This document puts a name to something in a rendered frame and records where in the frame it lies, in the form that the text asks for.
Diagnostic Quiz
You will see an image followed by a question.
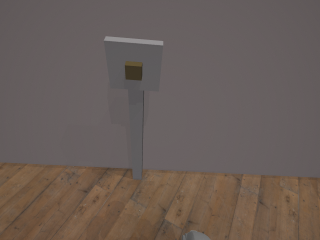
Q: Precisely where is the panel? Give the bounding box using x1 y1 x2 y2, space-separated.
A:
104 36 163 180

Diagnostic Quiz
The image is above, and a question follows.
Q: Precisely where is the button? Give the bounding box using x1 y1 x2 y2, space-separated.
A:
125 61 143 81

